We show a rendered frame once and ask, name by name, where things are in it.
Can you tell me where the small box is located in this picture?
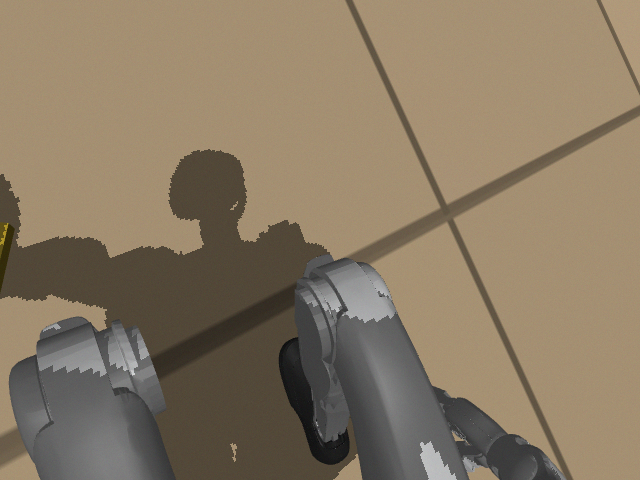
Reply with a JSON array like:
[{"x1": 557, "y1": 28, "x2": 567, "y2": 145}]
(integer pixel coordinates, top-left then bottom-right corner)
[{"x1": 0, "y1": 222, "x2": 15, "y2": 292}]

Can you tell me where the right robot hand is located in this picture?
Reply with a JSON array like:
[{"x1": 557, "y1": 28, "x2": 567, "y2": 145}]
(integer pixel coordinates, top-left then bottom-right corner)
[{"x1": 432, "y1": 386, "x2": 508, "y2": 472}]

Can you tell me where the right robot arm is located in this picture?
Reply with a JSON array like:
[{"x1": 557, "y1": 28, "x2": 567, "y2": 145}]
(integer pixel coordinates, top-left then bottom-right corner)
[{"x1": 486, "y1": 434, "x2": 566, "y2": 480}]

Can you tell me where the right robot foot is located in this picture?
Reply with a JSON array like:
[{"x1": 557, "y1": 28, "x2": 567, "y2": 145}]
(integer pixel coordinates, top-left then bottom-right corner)
[{"x1": 279, "y1": 337, "x2": 350, "y2": 465}]

